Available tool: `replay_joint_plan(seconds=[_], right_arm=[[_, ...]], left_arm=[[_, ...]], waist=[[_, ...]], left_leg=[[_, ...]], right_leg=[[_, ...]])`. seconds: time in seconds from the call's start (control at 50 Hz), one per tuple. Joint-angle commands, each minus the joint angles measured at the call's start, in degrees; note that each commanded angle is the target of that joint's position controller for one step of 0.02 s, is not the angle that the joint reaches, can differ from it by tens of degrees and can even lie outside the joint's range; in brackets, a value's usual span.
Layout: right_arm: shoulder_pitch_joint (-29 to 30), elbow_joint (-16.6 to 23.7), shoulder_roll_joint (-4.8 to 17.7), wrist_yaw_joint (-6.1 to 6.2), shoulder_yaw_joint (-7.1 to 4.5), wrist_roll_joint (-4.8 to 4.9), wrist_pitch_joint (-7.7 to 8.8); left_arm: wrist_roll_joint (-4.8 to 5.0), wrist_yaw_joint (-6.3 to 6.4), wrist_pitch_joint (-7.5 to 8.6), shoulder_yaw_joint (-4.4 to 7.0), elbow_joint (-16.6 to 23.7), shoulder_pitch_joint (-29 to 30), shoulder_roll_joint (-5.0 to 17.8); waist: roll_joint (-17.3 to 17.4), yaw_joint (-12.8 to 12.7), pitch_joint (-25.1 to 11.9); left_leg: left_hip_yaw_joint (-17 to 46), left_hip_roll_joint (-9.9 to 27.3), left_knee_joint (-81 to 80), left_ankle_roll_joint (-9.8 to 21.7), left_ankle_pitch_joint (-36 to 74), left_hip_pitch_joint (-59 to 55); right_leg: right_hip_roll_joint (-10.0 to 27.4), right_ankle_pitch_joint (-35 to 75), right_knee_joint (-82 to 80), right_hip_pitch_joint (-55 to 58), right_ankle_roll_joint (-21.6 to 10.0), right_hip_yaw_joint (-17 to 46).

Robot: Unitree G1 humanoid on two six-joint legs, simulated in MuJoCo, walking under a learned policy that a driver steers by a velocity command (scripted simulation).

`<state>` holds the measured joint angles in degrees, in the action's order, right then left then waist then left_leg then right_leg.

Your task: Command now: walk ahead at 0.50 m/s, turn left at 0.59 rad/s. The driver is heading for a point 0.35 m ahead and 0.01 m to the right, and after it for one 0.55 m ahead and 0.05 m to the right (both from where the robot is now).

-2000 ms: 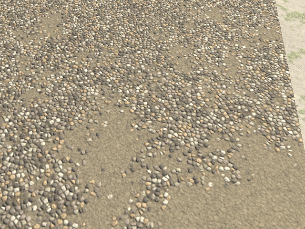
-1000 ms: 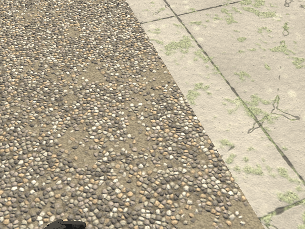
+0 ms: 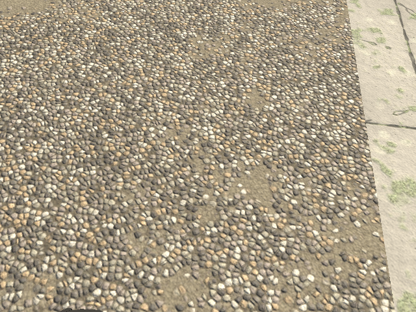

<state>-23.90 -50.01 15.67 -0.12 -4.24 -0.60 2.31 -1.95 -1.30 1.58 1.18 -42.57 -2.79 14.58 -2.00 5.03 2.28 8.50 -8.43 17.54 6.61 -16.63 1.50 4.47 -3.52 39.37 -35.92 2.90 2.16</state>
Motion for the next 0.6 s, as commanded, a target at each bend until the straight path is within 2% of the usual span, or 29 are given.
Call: replay_joint_plan(seconds=[0.02,0.06,0.08,0.1,0.12,0.14,0.16,0.18,0.2,0.22,0.24,0.28,0.34,0.42,0.48,0.52,0.54,0.56,0.58,0.6], right_arm=[[-1.66,2.96,9.93,0.78,-2.26,-0.46,0.5],[2.07,4.2,11.16,0.83,-2.53,-0.61,0.71],[3.27,4.42,11.27,0.44,-2.49,-0.31,1.01],[3.04,5.22,8.6,-0.16,-1.72,0.32,1.53],[-0.37,7.19,2.59,-0.18,-0.28,1.67,1.78],[-4.17,7.15,5.59,-0.05,-0.52,0.4,1.39],[-2.89,5.09,7.13,0.1,-0.72,-0.61,0.65],[0.79,5.06,6.5,-0.5,-0.44,-1.04,0.53],[2.2,5.32,5.25,-0.92,-0.21,-1.08,0.37],[3.03,5.71,4.87,-1.34,-0.09,-1.7,-0.04],[2.8,5.38,4.42,-1.65,0.12,-1.95,-0.52],[3.94,5.9,4.14,-1.96,0.27,-1.87,-0.89],[10.53,8.05,3.59,-2.44,0.91,-1.92,-0.9],[19.55,10.49,1.45,-3.2,2.61,-1.59,-0.4],[22.92,11.43,2.21,-2.89,2.79,-1.31,-0.16],[22.86,11.63,3.04,-2.39,2.57,-1.36,0.1],[21.21,11.18,3.26,-2.09,2.38,-1.61,0.38],[15.85,9.37,3.66,-1.66,1.93,-1.99,0.91],[6.93,6.3,5.97,-0.99,0.92,-2.85,1.66],[-2.24,5.51,11.44,-0.04,-0.45,-4.1,2.1]], left_arm=[[0.44,0.06,1.68,1.0,6.23,6.2,5.55],[0.64,0.59,2.24,1.72,4.4,-1.16,7.48],[0.5,1.22,2.83,2.39,2.27,-8.47,8.78],[-0.54,2.11,3.53,3.36,1.23,-16.64,12.16],[-1.87,2.82,3.25,4.25,1.61,-20.99,16.84],[-0.83,2.52,2.35,4.65,1.05,-18.36,16.85],[-0.32,2.09,2.04,3.47,2.09,-13.89,10.73],[0.1,1.65,2.18,2.54,1.95,-11.42,6.76],[-0.1,1.5,2.39,2.05,1.44,-10.36,5.32],[0.01,1.55,2.85,1.89,0.3,-11.21,5.11],[0.18,1.32,3.4,1.95,-0.7,-12.21,5.38],[0.78,0.77,4.56,2.22,-2.28,-14.5,6.11],[1.1,0.57,4.86,2.49,-3.83,-15.97,6.65],[1.32,0.31,4.32,2.61,-5.74,-18.05,6.85],[1.26,0.27,3.94,3.04,-7.49,-21.29,8.44],[1.15,0.43,3.43,3.27,-8.36,-21.95,9.28],[1.24,0.52,3.11,3.25,-8.77,-22.15,9.37],[1.45,0.6,2.81,3.11,-9.21,-21.97,9.21],[1.57,0.6,2.78,2.58,-9.12,-22.36,7.71],[2.4,0.37,3.02,1.31,-6.06,-22.03,3.6]], waist=[[6.53,-0.69,-0.15],[7.06,-4.68,-1.93],[4.85,-8.4,-5.29],[-0.33,-11.79,-11.88],[-10.66,-10.92,-18.18],[-15.27,-7.23,-19.06],[-5.25,-5.93,-10.49],[-0.12,-6.16,-4.97],[-0.94,-5.3,-2.71],[-3.51,-4.9,-1.62],[-4.23,-4.66,-1.6],[-4.14,-4.3,-2.55],[-3.47,-4.86,-0.89],[-3.68,-6.63,0.59],[-3.85,-7.71,0.7],[-3.79,-7.22,0.84],[-3.39,-6.28,0.39],[-1.53,-3.4,-1.72],[1.57,-0.14,-7.25],[10.52,3.15,-15.67]], left_leg=[[12.41,15.73,1.05,5.46,29.21,-0.67],[13.03,15.11,5.97,3.12,34.21,3.29],[11.46,12.32,14.26,1.77,36.34,5.55],[7.6,8.12,28.19,0.17,28.59,11.16],[0.4,0.71,44.18,-1.71,-3.62,25.74],[-0.93,0.99,51.85,-1.48,-14.26,33.31],[-0.24,5.05,54.64,-1.43,-9.24,34.86],[-1.12,6.63,52.39,-1.84,-5.11,33.71],[-1.53,7.99,49.32,-2.24,-3.28,32.14],[-1.71,8.78,47.23,-2.77,-2.75,30.95],[-2.13,8.57,46.7,-3.14,-2.11,29.72],[-2.28,8.13,45.07,-3.61,-0.74,30.5],[-3.58,9.68,38.62,-4.87,3.97,34.81],[-9.39,11.47,24.06,-5.77,11.16,30.13],[-11.61,10.75,18.3,-4.8,10.33,26.4],[-12.18,10.07,15.73,-3.35,7.68,24.31],[-12.47,9.1,13.59,-2.65,6.46,20.74],[-12.7,7.7,9.47,-1.77,7.21,13.22],[-10.21,9.31,8.07,-0.32,6.63,0.7],[8.27,25.41,4.86,3.39,-2.2,-14.64]], right_leg=[[-2.83,-0.92,-5.34,3.09,-1.26,-0.63],[-4.99,-5.28,-9.06,15.69,-2.96,-0.99],[-5.71,-4.86,-12.62,25.67,-4.17,-1.58],[2.25,-11.55,-15.11,38.24,-6.61,6.06],[17.6,-21.19,-19.63,51.15,-10.69,27.75],[21.05,-25.02,-24.62,49.09,-15.31,44.92],[18.9,-28.94,-24.89,41.59,-15.01,37.52],[15.16,-24.62,-25.67,34.7,-14.03,28.24],[12.1,-18.01,-26.93,30.77,-12.47,21.32],[10.15,-11.61,-27.51,28.55,-11.99,16.73],[8.86,-5.59,-27.76,27.54,-11.92,13.43],[8.82,2.94,-28.06,28.54,-12.97,10.22],[8.74,3.24,-30.84,29.42,-13.96,6.4],[6.24,4.52,-31.93,27.37,-12.9,0.68],[7.86,7.98,-30.03,29.56,-12.32,0.67],[9.39,11.24,-27.6,31.96,-11.93,1.15],[9.34,15.21,-24.46,32.12,-11.57,1.42],[7.65,21.13,-17.34,31.32,-10.69,-0.01],[4.51,19.63,-6.13,26.81,-9.54,-2.03],[-0.21,0.73,12.22,13.51,-7.33,-5.24]])
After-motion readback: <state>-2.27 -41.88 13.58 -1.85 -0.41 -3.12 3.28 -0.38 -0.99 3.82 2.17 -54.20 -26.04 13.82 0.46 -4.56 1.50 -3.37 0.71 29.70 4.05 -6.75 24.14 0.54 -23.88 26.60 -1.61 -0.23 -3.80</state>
